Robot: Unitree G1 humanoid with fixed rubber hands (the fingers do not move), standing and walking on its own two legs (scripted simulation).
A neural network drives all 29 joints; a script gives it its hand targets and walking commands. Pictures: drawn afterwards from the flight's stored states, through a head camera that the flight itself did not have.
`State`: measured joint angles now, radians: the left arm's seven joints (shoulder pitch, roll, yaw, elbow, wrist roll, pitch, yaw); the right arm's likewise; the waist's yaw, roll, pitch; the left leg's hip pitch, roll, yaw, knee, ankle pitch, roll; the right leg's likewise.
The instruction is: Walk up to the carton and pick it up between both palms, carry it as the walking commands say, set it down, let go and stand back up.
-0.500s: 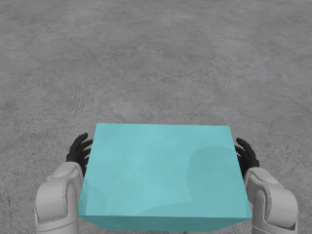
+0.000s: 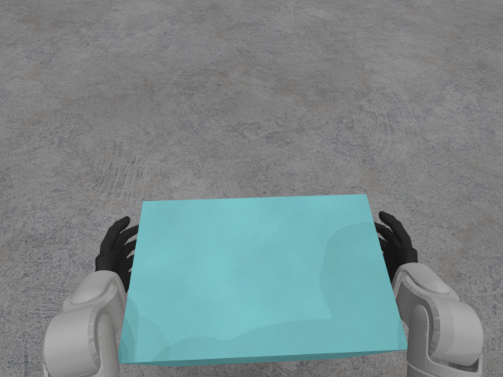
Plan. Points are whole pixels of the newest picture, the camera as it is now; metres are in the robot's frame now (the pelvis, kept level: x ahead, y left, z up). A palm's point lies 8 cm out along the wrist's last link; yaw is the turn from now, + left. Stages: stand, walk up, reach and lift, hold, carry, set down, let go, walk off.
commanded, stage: carry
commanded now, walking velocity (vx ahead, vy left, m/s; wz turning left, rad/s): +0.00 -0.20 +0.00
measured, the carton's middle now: (256, 291) +0.24 +0.01 +0.00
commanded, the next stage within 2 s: none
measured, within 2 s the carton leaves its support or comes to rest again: neither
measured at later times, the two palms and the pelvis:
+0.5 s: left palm (223, 216) +0.33 +0.06 +0.08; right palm (471, 218) +0.33 -0.33 +0.08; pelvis +0.08 -0.13 +0.00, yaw +0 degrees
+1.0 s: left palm (261, 208) +0.34 +0.00 +0.09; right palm out of the picture +0.34 -0.39 +0.09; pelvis +0.09 -0.19 +0.00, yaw +1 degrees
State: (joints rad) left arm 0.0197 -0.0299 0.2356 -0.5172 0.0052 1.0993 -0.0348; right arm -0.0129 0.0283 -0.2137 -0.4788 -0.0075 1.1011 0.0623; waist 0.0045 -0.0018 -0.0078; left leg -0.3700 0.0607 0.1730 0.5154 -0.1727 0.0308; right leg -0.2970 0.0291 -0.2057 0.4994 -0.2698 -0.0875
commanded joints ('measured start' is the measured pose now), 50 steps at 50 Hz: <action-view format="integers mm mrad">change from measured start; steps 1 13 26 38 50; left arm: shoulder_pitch -417 -425 -435 -458 -511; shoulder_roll -652 -743 -739 -734 -739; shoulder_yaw -866 -831 -843 -830 -823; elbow -136 -25 -41 5 -6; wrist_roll -315 -295 -317 -304 -307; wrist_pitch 39 76 47 73 68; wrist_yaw -184 -168 -178 -186 -185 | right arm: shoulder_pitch -301 -392 -429 -440 -509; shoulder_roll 667 688 728 722 741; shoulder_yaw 789 775 809 791 789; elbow -92 -59 -56 -5 10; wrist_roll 271 278 306 282 300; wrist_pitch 32 61 40 72 64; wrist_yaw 145 167 154 162 158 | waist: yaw -43 -21 -23 -17 -11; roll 254 210 -158 -73 -67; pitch -303 -287 -369 -289 -286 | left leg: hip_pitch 335 264 134 99 144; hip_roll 438 218 20 97 84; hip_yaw -498 -107 -26 -85 -80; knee -216 -6 -78 8 -29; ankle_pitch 363 503 9 -72 -29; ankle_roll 164 -23 -30 -80 -89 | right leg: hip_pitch -144 12 162 210 185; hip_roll -67 -64 -228 -259 -242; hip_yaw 118 47 178 261 241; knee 222 -82 48 -74 -103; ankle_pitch -210 32 682 705 601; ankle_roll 75 130 -30 62 81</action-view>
